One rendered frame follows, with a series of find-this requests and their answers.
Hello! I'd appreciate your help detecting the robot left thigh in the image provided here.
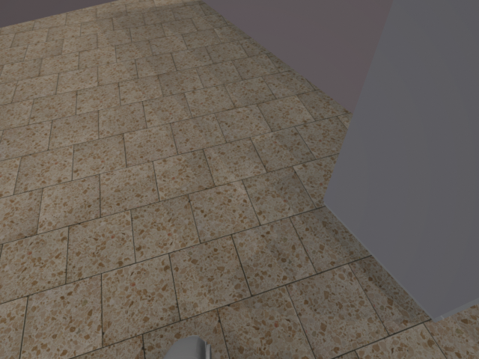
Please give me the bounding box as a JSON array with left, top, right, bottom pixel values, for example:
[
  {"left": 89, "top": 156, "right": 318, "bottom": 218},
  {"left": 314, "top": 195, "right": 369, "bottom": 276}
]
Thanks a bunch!
[{"left": 163, "top": 337, "right": 212, "bottom": 359}]

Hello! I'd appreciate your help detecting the fridge door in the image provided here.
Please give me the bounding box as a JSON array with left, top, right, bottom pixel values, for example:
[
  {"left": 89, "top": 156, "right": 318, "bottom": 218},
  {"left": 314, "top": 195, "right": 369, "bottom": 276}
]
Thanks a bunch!
[{"left": 323, "top": 0, "right": 479, "bottom": 318}]

